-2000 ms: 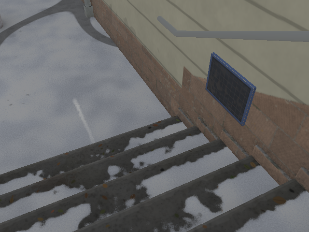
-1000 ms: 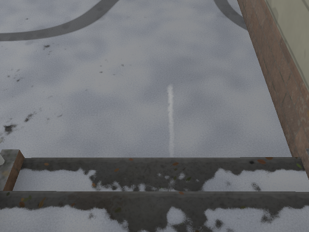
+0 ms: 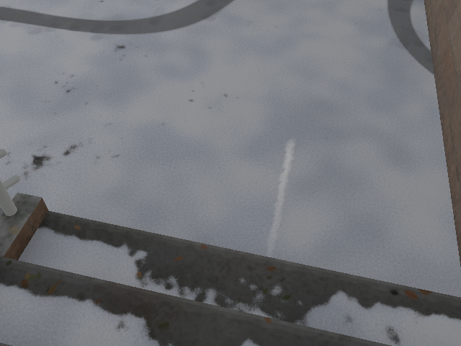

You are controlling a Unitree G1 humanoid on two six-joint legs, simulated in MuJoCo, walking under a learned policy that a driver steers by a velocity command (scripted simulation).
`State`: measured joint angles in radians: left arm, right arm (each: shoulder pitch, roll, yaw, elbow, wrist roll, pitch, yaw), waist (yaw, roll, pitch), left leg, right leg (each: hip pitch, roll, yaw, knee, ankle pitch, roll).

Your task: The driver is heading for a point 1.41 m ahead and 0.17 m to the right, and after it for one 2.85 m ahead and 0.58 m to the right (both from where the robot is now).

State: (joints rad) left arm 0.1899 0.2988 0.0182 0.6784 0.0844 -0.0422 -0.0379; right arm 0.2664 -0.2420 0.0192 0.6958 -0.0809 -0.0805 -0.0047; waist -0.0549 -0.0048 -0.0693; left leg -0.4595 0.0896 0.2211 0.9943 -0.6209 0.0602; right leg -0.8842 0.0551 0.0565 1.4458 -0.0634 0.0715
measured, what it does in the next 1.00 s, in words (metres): goes down: right foot 0.15 m lower, then left foot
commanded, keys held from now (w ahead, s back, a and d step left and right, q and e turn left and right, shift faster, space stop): e+shift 0.40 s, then q+shift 0.60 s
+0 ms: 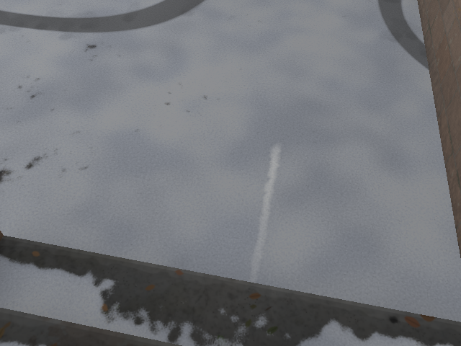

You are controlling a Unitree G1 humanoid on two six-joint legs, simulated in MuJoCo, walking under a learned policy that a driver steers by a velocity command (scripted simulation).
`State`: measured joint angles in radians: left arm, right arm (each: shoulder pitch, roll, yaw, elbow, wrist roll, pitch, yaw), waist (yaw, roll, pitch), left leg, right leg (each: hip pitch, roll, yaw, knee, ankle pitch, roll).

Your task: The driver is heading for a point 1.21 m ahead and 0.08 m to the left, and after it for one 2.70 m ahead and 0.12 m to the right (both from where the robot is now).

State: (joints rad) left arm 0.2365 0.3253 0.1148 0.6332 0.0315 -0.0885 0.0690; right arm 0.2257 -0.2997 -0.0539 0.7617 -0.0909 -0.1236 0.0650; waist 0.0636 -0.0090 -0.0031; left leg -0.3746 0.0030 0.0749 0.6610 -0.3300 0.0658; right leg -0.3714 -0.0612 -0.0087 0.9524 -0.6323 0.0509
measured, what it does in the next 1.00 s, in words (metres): goes down: right foot, then left foot 0.15 m lower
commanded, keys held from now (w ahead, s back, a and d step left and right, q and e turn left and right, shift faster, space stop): q+shift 0.18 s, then w+q+shift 0.22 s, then w+e+shift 0.60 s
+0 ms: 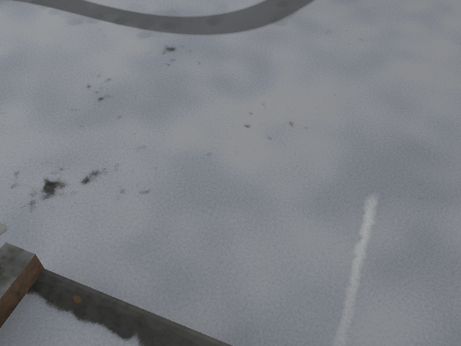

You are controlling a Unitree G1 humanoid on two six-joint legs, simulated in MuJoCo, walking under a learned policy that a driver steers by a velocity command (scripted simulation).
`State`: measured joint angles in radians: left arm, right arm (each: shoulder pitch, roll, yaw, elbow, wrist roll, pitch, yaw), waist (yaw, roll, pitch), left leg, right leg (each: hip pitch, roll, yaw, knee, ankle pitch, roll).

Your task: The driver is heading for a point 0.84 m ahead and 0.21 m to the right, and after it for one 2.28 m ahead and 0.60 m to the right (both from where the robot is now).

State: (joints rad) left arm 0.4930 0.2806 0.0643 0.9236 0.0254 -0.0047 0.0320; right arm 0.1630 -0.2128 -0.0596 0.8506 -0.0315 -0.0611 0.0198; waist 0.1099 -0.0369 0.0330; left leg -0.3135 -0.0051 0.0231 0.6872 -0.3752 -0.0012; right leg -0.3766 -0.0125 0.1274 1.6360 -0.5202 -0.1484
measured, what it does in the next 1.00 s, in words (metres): goes down, turning right: right foot 0.15 m lower, then left foot 0.15 m lower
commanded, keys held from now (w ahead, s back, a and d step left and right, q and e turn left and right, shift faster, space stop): w+e+shift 0.60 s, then w+q+shift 0.40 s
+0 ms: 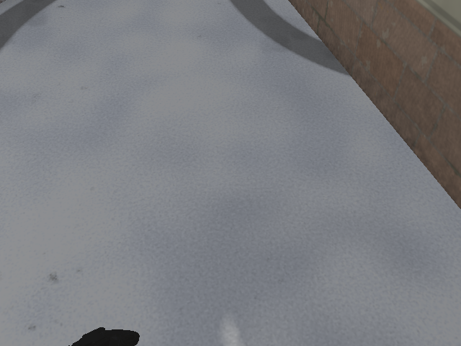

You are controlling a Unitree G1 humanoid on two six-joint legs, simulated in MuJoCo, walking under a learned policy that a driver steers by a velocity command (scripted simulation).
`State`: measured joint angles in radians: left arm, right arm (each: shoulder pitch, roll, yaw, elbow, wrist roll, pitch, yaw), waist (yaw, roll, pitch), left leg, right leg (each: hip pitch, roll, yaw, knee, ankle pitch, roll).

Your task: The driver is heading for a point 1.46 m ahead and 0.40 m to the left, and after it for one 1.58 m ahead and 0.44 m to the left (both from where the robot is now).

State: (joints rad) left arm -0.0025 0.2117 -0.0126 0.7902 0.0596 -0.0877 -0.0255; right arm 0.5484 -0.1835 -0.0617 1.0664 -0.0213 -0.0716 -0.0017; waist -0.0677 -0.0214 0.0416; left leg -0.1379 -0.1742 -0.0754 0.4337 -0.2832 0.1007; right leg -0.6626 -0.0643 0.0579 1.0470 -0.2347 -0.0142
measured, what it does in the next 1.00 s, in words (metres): walks ahead, turning left: right foot, then left foot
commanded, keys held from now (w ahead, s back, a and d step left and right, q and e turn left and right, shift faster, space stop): w+q+shift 0.68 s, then w+e+shift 0.32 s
